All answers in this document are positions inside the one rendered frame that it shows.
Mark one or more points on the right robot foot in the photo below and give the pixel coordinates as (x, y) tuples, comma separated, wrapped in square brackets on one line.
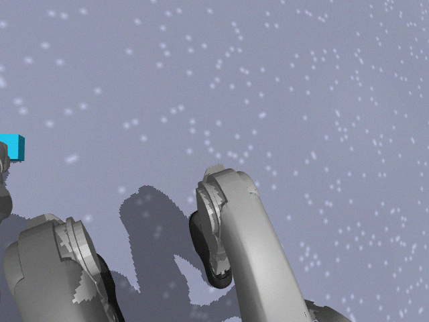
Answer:
[(201, 247)]

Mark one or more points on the small box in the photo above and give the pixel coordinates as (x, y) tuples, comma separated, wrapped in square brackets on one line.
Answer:
[(15, 146)]

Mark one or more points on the left robot arm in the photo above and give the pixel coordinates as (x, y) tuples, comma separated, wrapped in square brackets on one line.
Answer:
[(6, 204)]

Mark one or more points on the left robot foot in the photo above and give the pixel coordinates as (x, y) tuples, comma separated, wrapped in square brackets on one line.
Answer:
[(110, 289)]

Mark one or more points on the right robot hand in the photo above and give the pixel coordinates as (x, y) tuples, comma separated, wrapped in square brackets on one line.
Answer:
[(324, 314)]

